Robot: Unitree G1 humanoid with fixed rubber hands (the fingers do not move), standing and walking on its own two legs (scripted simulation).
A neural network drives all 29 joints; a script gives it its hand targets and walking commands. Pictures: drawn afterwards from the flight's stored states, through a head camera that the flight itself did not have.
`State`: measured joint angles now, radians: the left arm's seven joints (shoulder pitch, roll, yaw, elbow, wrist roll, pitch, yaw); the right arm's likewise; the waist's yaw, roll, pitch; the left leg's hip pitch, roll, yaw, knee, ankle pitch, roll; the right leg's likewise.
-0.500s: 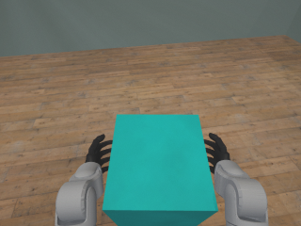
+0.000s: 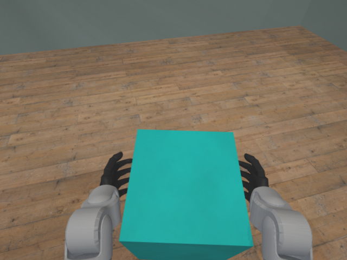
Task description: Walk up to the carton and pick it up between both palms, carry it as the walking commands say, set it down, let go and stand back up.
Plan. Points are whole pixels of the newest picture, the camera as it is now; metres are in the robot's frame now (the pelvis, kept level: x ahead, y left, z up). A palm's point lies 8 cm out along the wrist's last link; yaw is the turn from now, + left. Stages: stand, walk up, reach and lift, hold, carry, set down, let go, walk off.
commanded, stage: carry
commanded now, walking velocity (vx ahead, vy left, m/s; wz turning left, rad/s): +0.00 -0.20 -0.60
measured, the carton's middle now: (182, 200) +0.26 +0.00 +0.02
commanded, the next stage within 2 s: none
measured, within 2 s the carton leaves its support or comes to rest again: neither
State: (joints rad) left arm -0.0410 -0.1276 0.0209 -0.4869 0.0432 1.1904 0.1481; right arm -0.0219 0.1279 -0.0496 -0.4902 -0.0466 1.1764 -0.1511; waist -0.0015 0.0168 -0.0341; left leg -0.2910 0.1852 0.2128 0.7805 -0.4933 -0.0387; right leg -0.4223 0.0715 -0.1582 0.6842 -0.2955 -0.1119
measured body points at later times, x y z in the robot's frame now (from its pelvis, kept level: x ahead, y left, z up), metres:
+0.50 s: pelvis -0.06 -0.05 +0.03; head -0.04 -0.05 +0.48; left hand +0.23 +0.01 +0.12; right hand +0.14 -0.27 +0.12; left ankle -0.07 +0.08 -0.71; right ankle -0.05 -0.20 -0.66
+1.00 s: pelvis -0.16 -0.11 +0.02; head -0.14 -0.09 +0.47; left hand +0.14 -0.13 +0.10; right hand -0.03 -0.37 +0.11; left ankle -0.06 -0.06 -0.71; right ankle -0.19 -0.24 -0.64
